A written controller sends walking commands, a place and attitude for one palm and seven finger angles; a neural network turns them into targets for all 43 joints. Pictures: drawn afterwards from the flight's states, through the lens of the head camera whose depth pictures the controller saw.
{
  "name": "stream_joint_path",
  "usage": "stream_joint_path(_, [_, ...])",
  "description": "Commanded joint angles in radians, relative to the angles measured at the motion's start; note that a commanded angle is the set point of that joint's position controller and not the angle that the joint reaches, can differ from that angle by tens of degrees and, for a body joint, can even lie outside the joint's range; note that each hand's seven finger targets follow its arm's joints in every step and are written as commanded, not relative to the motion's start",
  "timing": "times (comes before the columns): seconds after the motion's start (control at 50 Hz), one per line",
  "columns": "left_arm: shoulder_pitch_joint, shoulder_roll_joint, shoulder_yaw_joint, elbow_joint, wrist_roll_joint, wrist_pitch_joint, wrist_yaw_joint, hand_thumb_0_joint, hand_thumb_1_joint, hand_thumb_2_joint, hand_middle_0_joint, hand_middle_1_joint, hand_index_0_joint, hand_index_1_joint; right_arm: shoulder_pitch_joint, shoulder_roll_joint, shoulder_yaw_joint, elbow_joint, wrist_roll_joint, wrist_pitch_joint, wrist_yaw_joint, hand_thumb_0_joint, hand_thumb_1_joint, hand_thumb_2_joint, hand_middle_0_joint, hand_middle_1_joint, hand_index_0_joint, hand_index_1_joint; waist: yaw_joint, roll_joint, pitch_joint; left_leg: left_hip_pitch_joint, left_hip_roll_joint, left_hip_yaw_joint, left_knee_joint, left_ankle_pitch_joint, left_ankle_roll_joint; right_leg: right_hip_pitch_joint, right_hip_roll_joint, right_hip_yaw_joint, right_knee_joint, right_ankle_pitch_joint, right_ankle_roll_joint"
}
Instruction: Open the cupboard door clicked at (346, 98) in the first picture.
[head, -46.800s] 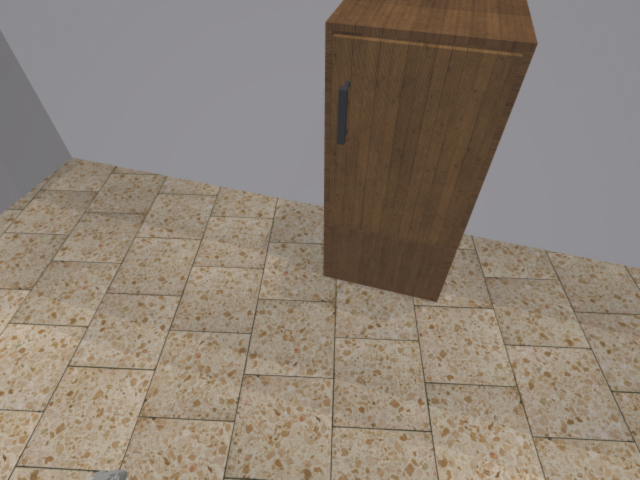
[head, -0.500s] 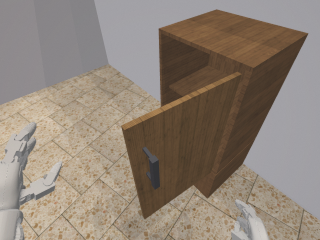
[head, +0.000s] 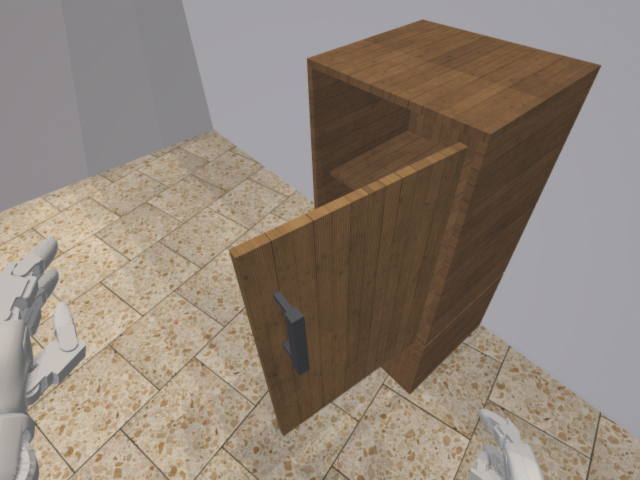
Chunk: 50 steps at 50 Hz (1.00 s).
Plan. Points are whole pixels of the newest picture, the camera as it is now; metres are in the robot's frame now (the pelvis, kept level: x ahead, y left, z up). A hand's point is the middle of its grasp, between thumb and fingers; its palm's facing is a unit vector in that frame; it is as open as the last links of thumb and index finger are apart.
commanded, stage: step back with the hand held close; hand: left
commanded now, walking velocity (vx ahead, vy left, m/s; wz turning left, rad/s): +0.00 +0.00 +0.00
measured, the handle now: (291, 334) +0.32 +0.10 -0.02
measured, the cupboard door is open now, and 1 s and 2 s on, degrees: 84 84 84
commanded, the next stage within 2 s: stop stepping back and stand still in 1.62 s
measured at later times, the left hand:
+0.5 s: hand (46, 377) +0.15 +0.28 +0.14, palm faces +0.36 -0.77 -0.52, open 7.4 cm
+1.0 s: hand out of the picture +0.10 +0.29 +0.16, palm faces +0.46 -0.75 -0.47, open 7.4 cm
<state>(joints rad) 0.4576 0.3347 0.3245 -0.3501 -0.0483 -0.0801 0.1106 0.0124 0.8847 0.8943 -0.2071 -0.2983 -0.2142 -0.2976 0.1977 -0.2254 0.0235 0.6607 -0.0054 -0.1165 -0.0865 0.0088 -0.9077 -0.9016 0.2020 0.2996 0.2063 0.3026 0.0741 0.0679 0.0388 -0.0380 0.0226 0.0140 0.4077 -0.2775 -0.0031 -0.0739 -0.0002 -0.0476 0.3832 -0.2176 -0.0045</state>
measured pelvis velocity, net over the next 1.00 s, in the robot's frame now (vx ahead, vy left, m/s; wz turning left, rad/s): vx -0.11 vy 0.02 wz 0.01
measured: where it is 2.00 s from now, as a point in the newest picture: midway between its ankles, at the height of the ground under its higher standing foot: outside the picture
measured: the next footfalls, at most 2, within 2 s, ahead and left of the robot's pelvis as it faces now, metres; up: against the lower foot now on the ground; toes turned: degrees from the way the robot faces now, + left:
right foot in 1.66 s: -0.29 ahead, -0.12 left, +0.00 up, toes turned -5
left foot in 1.84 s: -0.13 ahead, +0.06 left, +0.00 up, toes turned -3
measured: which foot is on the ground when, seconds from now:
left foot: down 0.00-1.00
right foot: down 0.00-1.00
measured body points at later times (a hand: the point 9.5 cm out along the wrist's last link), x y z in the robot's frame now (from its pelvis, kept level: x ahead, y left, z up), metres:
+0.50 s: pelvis -0.05 +0.02 +0.00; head -0.03 +0.02 +0.44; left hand +0.13 +0.32 +0.17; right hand +0.14 -0.23 -0.09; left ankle -0.03 +0.12 -0.74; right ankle +0.00 -0.12 -0.74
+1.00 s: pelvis -0.11 +0.02 -0.02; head -0.08 +0.04 +0.43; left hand +0.07 +0.33 +0.18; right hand +0.06 -0.21 -0.10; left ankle -0.03 +0.12 -0.74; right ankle +0.00 -0.11 -0.74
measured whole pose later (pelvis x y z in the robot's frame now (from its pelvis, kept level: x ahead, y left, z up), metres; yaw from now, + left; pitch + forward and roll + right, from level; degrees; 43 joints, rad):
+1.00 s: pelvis -0.11 +0.02 -0.02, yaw +1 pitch -1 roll -1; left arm 0.52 0.41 0.44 -0.53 0.00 -0.24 0.17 0.01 0.89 0.90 -0.21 -0.30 -0.22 -0.30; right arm 0.21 -0.22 0.01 0.59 -0.01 -0.10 -0.09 0.01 -0.91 -0.90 0.20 0.30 0.21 0.30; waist 0.01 -0.01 0.06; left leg -0.42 0.00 0.01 0.66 -0.24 0.04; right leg -0.41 -0.01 -0.01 0.56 -0.14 0.02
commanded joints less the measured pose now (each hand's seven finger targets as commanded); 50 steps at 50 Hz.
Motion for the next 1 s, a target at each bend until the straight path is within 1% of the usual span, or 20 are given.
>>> stream_joint_path(0.0, [-0.101, 0.183, 0.121, -0.221, -0.001, -0.07, 0.018, 0.0, 0.9, 0.9, -0.2, -0.3, -0.2, -0.3, -0.144, -0.098, -0.041, -0.163, 0.0, -0.067, -0.011, 0.0, -0.9, -0.9, 0.2, 0.3, 0.2, 0.3, -0.003, 0.002, -0.063, -0.051, -0.013, 0.006, -0.066, 0.223, 0.023, 0.022, -0.007, 0.018, -0.071, 0.15, -0.008])
stream_joint_path(0.04, [-0.089, 0.187, 0.126, -0.217, -0.001, -0.071, 0.019, 0.0, 0.9, 0.9, -0.2, -0.3, -0.2, -0.3, -0.142, -0.098, -0.042, -0.161, -0.003, -0.07, -0.01, 0.0, -0.9, -0.9, 0.2, 0.3, 0.2, 0.3, 0.001, -0.012, -0.072, -0.05, -0.014, 0.005, -0.065, 0.24, 0.023, 0.03, -0.005, 0.016, -0.068, 0.169, -0.007])
stream_joint_path(0.06, [-0.186, 0.213, 0.127, -0.317, 0.0, -0.083, 0.021, 0.0, 0.9, 0.9, -0.2, -0.3, -0.2, -0.3, -0.155, -0.101, -0.041, -0.168, -0.002, -0.078, -0.01, 0.0, -0.9, -0.9, 0.2, 0.3, 0.2, 0.3, -0.004, 0.014, -0.114, -0.028, -0.018, 0.004, -0.061, 0.239, 0.025, 0.038, -0.008, 0.024, -0.07, 0.173, -0.006])
stream_joint_path(0.08, [-0.36, 0.381, 0.292, -0.341, 0.017, -0.136, 0.039, 0.0, 0.9, 0.9, -0.2, -0.3, -0.2, -0.3, -0.139, -0.097, -0.015, -0.208, 0.013, -0.059, -0.009, 0.0, -0.9, -0.9, 0.2, 0.3, 0.2, 0.3, -0.05, 0.044, 0.02, -0.13, -0.006, -0.016, -0.043, 0.15, 0.032, -0.07, -0.048, 0.091, -0.11, 0.193, -0.01])
stream_joint_path(0.1, [-0.148, 0.258, 0.216, -0.199, 0.009, -0.13, 0.025, 0.0, 0.9, 0.9, -0.2, -0.3, -0.2, -0.3, -0.126, -0.098, -0.034, -0.18, 0.003, -0.041, -0.015, 0.0, -0.9, -0.9, 0.2, 0.3, 0.2, 0.3, -0.053, -0.08, -0.006, -0.139, 0.001, -0.035, -0.008, 0.165, 0.035, -0.079, -0.068, 0.09, -0.108, 0.222, -0.01])
stream_joint_path(0.12, [-0.034, 0.204, 0.174, -0.157, 0.007, -0.119, 0.013, 0.0, 0.9, 0.9, -0.2, -0.3, -0.2, -0.3, -0.123, -0.109, -0.045, -0.19, 0.002, -0.023, -0.008, 0.0, -0.9, -0.9, 0.2, 0.3, 0.2, 0.3, -0.054, -0.114, -0.036, -0.113, 0.001, -0.024, 0.011, 0.189, 0.035, -0.091, -0.075, 0.09, -0.106, 0.245, -0.011])
stream_joint_path(0.16, [0.022, 0.188, 0.153, -0.201, 0.007, -0.122, 0.008, 0.0, 0.9, 0.9, -0.2, -0.3, -0.2, -0.3, -0.129, -0.118, -0.051, -0.202, -0.002, 0.0, -0.003, 0.0, -0.9, -0.9, 0.2, 0.3, 0.2, 0.3, -0.061, -0.081, -0.08, -0.118, 0.008, -0.014, 0.019, 0.234, 0.031, -0.09, -0.084, 0.081, -0.082, 0.283, -0.009])
stream_joint_path(0.18, [0.033, 0.195, 0.157, -0.228, 0.007, -0.126, 0.011, 0.0, 0.9, 0.9, -0.2, -0.3, -0.2, -0.3, -0.13, -0.123, -0.055, -0.205, -0.003, 0.006, -0.006, 0.0, -0.9, -0.9, 0.2, 0.3, 0.2, 0.3, -0.058, -0.025, -0.117, -0.119, 0.013, -0.017, 0.01, 0.278, 0.028, -0.065, -0.084, 0.064, -0.055, 0.315, -0.011])
stream_joint_path(0.22, [0.064, 0.209, 0.171, -0.256, 0.006, -0.127, 0.018, 0.0, 0.9, 0.9, -0.2, -0.3, -0.2, -0.3, -0.129, -0.124, -0.058, -0.22, -0.001, 0.02, -0.009, 0.0, -0.9, -0.9, 0.2, 0.3, 0.2, 0.3, -0.059, -0.011, -0.167, -0.121, 0.028, -0.021, -0.001, 0.346, 0.025, -0.043, -0.071, 0.055, -0.016, 0.341, -0.004])
stream_joint_path(0.32, [0.087, 0.256, 0.217, -0.298, 0.003, -0.125, 0.036, 0.0, 0.9, 0.9, -0.2, -0.3, -0.2, -0.3, -0.133, -0.116, -0.067, -0.245, 0.006, 0.043, -0.021, 0.0, -0.9, -0.9, 0.2, 0.3, 0.2, 0.3, -0.057, -0.044, -0.203, -0.164, 0.036, -0.033, 0.003, 0.385, 0.02, -0.024, -0.065, 0.052, 0.035, 0.393, 0.001])
stream_joint_path(0.42, [0.089, 0.265, 0.224, -0.334, 0.008, -0.136, 0.049, 0.0, 0.9, 0.9, -0.2, -0.3, -0.2, -0.3, -0.13, -0.12, -0.07, -0.257, 0.008, 0.042, -0.027, 0.0, -0.9, -0.9, 0.2, 0.3, 0.2, 0.3, -0.055, 0.0, -0.182, -0.249, 0.048, -0.053, -0.017, 0.282, 0.032, -0.031, -0.055, 0.061, 0.066, 0.3, 0.005])
stream_joint_path(0.48, [0.078, 0.257, 0.218, -0.332, 0.015, -0.141, 0.054, 0.0, 0.9, 0.9, -0.2, -0.3, -0.2, -0.3, -0.128, -0.129, -0.072, -0.257, 0.009, 0.034, -0.026, 0.0, -0.9, -0.9, 0.2, 0.3, 0.2, 0.3, -0.055, 0.007, -0.139, -0.345, 0.057, -0.074, -0.046, 0.112, 0.047, -0.034, -0.047, 0.071, 0.07, 0.18, 0.006])
stream_joint_path(0.54, [0.064, 0.243, 0.211, -0.32, 0.024, -0.15, 0.06, 0.0, 0.9, 0.9, -0.2, -0.3, -0.2, -0.3, -0.114, -0.132, -0.071, -0.258, 0.011, 0.026, -0.022, 0.0, -0.9, -0.9, 0.2, 0.3, 0.2, 0.3, -0.066, -0.034, -0.097, -0.439, 0.058, -0.082, -0.056, -0.091, 0.06, -0.049, -0.053, 0.097, 0.062, 0.067, 0.005])
stream_joint_path(0.58, [0.051, 0.254, 0.222, -0.339, 0.034, -0.162, 0.065, 0.0, 0.9, 0.9, -0.2, -0.3, -0.2, -0.3, -0.113, -0.141, -0.073, -0.257, 0.01, 0.016, -0.022, 0.0, -0.9, -0.9, 0.2, 0.3, 0.2, 0.3, -0.066, 0.006, -0.089, -0.502, 0.062, -0.099, -0.068, -0.197, 0.072, -0.029, -0.051, 0.103, 0.068, 0.017, 0.004])
stream_joint_path(0.66, [0.037, 0.246, 0.23, -0.358, 0.046, -0.181, 0.07, 0.0, 0.9, 0.9, -0.2, -0.3, -0.2, -0.3, -0.099, -0.141, -0.072, -0.262, 0.007, -0.004, -0.021, 0.0, -0.9, -0.9, 0.2, 0.3, 0.2, 0.3, -0.066, 0.018, -0.086, -0.616, 0.088, -0.132, -0.095, -0.319, 0.092, 0.019, -0.028, 0.098, 0.143, -0.02, 0.013])
stream_joint_path(0.76, [0.021, 0.251, 0.246, -0.386, 0.054, -0.201, 0.072, 0.0, 0.9, 0.9, -0.2, -0.3, -0.2, -0.3, -0.082, -0.137, -0.075, -0.257, 0.004, -0.03, -0.019, 0.0, -0.9, -0.9, 0.2, 0.3, 0.2, 0.3, -0.069, 0.02, -0.094, -0.653, 0.079, -0.132, -0.057, -0.361, 0.094, 0.014, -0.023, 0.125, 0.173, -0.009, 0.008])
stream_joint_path(0.86, [0.003, 0.248, 0.236, -0.379, 0.045, -0.207, 0.076, 0.0, 0.9, 0.9, -0.2, -0.3, -0.2, -0.3, -0.07, -0.133, -0.072, -0.235, -0.001, -0.04, -0.015, 0.0, -0.9, -0.9, 0.2, 0.3, 0.2, 0.3, -0.077, -0.055, -0.071, -0.55, 0.03, -0.102, 0.044, -0.317, 0.061, -0.155, -0.068, 0.181, 0.046, -0.152, -0.017])
stream_joint_path(0.9, [0.011, 0.253, 0.234, -0.385, 0.04, -0.208, 0.08, 0.0, 0.9, 0.9, -0.2, -0.3, -0.2, -0.3, -0.075, -0.129, -0.068, -0.225, -0.003, -0.039, -0.015, 0.0, -0.9, -0.9, 0.2, 0.3, 0.2, 0.3, -0.078, -0.03, -0.077, -0.516, 0.033, -0.109, 0.035, -0.284, 0.056, -0.184, -0.069, 0.167, 0.05, -0.136, -0.019])
stream_joint_path(0.94, [0.018, 0.258, 0.247, -0.386, 0.043, -0.212, 0.081, 0.0, 0.9, 0.9, -0.2, -0.3, -0.2, -0.3, -0.081, -0.137, -0.071, -0.225, -0.002, -0.04, -0.016, 0.0, -0.9, -0.9, 0.2, 0.3, 0.2, 0.3, -0.075, 0.0, -0.092, -0.589, 0.065, -0.143, -0.035, -0.317, 0.071, -0.106, -0.033, 0.133, 0.12, -0.091, -0.001])
stream_joint_path(0.98, [0.037, 0.264, 0.27, -0.369, 0.052, -0.217, 0.079, 0.0, 0.9, 0.9, -0.2, -0.3, -0.2, -0.3, -0.102, -0.14, -0.076, -0.228, -0.001, -0.041, -0.02, 0.0, -0.9, -0.9, 0.2, 0.3, 0.2, 0.3, -0.065, 0.074, -0.1, -0.72, 0.119, -0.189, -0.122, -0.388, 0.101, 0.03, 0.014, 0.1, 0.247, -0.011, 0.016])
